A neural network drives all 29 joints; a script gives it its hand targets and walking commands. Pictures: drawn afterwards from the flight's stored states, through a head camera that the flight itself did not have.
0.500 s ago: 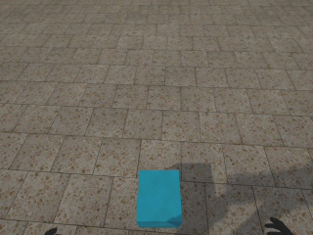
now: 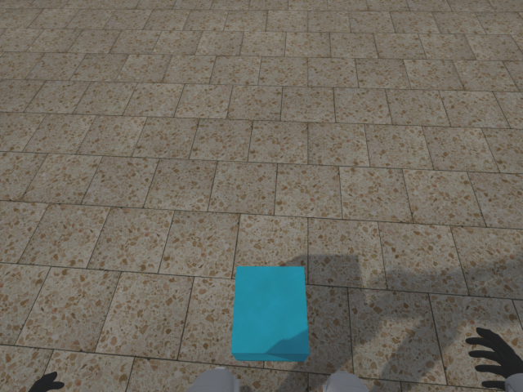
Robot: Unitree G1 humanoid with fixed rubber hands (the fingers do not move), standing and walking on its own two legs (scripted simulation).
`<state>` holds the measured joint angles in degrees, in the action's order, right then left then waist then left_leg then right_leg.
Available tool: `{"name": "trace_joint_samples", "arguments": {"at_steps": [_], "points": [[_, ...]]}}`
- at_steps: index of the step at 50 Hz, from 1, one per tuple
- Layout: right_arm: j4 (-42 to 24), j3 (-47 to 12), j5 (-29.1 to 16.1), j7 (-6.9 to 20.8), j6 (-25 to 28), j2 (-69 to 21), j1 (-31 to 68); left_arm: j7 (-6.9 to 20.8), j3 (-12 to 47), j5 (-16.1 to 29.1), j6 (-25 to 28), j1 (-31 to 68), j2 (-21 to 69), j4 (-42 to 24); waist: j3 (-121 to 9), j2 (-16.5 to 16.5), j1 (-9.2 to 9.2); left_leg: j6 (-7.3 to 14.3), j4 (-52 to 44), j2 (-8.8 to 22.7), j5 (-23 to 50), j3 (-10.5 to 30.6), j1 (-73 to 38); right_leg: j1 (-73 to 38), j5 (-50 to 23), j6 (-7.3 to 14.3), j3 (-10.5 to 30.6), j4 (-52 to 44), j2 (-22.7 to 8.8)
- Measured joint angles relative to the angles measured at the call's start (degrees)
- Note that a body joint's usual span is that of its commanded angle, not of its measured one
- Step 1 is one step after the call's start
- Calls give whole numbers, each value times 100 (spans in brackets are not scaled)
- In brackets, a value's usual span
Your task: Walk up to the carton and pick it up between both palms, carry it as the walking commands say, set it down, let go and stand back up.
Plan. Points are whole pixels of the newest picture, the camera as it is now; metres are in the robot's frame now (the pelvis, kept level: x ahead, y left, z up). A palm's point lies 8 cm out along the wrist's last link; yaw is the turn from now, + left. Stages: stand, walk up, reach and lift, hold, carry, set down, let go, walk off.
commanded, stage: walk up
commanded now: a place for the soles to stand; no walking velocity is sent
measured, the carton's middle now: (270, 314) +0.37 +0.00 -0.66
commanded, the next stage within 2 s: none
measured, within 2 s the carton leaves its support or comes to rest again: neither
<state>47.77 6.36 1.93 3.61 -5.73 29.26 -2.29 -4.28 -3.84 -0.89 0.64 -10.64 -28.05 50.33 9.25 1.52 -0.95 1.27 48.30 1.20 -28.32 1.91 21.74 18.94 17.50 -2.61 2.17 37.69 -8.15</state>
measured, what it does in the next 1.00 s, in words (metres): steps on the spot: right foot, then left foot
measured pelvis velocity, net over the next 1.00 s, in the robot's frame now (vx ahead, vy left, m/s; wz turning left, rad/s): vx -0.05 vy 0.03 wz -0.03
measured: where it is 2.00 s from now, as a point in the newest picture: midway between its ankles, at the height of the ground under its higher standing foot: outside the picture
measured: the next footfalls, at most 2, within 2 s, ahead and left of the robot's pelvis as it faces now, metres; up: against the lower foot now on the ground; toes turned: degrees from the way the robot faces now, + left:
right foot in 0.30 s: -0.01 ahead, -0.06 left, +0.00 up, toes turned -2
left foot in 0.56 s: -0.01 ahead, +0.18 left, +0.00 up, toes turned -4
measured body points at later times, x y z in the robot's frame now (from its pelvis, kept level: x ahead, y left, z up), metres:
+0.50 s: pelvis -0.05 +0.04 +0.01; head -0.03 +0.02 +0.46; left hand +0.08 +0.36 -0.08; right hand +0.05 -0.28 -0.11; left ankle -0.03 +0.18 -0.70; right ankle -0.04 -0.05 -0.72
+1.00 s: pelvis -0.05 +0.03 +0.02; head -0.05 +0.03 +0.47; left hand +0.07 +0.35 -0.09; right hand +0.03 -0.31 -0.08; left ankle -0.05 +0.18 -0.72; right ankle -0.04 -0.06 -0.72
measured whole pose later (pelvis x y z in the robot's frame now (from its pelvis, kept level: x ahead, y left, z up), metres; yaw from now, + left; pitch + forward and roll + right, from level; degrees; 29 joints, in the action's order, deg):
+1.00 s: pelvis -0.05 +0.03 +0.02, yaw -2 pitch -2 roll +1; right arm 53.5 0.9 0.8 -1.7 2.8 25.9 -11.8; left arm 3.2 -2.7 -1.0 -1.3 -9.4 -23.7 51.9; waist 1.5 -0.5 -0.1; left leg -0.6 30.3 2.1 -17.0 1.0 11.6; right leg 13.1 16.3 3.4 -1.9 31.3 1.9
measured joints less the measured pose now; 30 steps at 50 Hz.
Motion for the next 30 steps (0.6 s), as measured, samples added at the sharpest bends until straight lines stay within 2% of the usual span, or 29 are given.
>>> {"name": "trace_joint_samples", "arguments": {"at_steps": [1, 2, 3, 5, 6, 9, 12, 14, 16, 18, 21, 24, 27, 29, 30], "points": [[-28, 30, 6, 5, 5, 58, -41, -11, -10, 1, 6, -9, -46, -55, 42, 51, -18, 51, -311, 38, 160, 1, -78, 98, 56, -42, -24, 145, -18], [-28, 61, 6, -3, 11, 79, -70, -17, -24, 2, 7, -4, -96, -98, 109, 56, -19, 20, -493, 30, 655, -17, -108, 185, 126, -88, -15, 319, -62], [-9, 75, 7, -10, 17, 22, -75, -18, -35, 18, -13, 19, -161, -127, 227, -55, 40, -51, -423, -47, 809, -108, -104, 273, 172, -36, 95, 518, -136], [-23, 18, 12, -13, 54, -160, -153, -28, -39, 81, -96, 39, -213, -173, 338, -169, 149, -113, -324, -66, 723, -217, -98, 508, 951, 152, 398, 1240, 132], [-44, -31, 15, -17, 77, -255, -221, -45, -29, 104, -130, 45, -202, -171, 327, -184, 152, -110, -361, -52, 701, -216, -95, 617, 1360, 210, 407, 1648, 324], [-155, -152, 45, -64, 56, -429, -421, -13, 34, 172, -142, -15, -65, -177, 186, -142, 78, -54, -625, -43, 863, -150, -69, 716, 1567, 316, 12, 2203, 701], [-233, -209, 1, -134, 92, -420, -452, 73, 71, 193, -102, -223, 118, -187, 48, -73, 133, -45, -758, -12, 980, -311, -58, 503, 1260, 294, -374, 1793, 881], [-255, -231, -74, -176, 165, -387, -463, 151, 88, 124, -104, -346, 229, -125, -55, -17, 195, -52, -745, 13, 959, -465, -94, 109, 1111, 337, -554, 1084, 931], [-226, -295, -151, -237, 224, -363, -508, 215, 83, -6, -74, -440, 320, -87, -208, 57, 244, -85, -614, 51, 880, -559, -93, -288, 459, 459, -576, 216, 975], [-111, -357, -225, -344, 245, -422, -558, 270, 106, -86, -63, -376, 408, -60, -260, 151, 188, -62, -256, -43, 176, -293, -66, -379, 392, 624, -650, 234, 1000], [2, -438, -277, -407, 277, -545, -688, 334, 135, -104, -26, -209, 452, -137, -343, 59, 194, 49, 152, -231, -355, 13, -58, -504, 394, 670, -678, 89, 893], [88, -445, -261, -387, 387, -593, -730, 383, 104, -100, -13, -68, 480, -276, -365, -81, 184, 54, -156, -184, 176, -31, -266, -496, 241, 635, -636, -80, 799], [196, -412, -206, -431, 507, -493, -808, 464, 115, -65, -85, 109, 494, -365, -349, -100, 86, 0, -1045, -70, 928, -146, -718, -405, 159, 560, -690, -94, 757], [297, -356, -156, -483, 589, -450, -900, 518, 93, -61, -166, 250, 471, -369, -345, -179, -21, -147, -1365, -125, 901, -112, -804, -260, 260, 520, -719, 83, 683], [325, -358, -119, -509, 634, -448, -967, 545, 75, -62, -216, 300, 447, -387, -332, -242, -38, -184, -1345, -163, 932, -102, -755, -186, 462, 508, -599, 201, 718]]}}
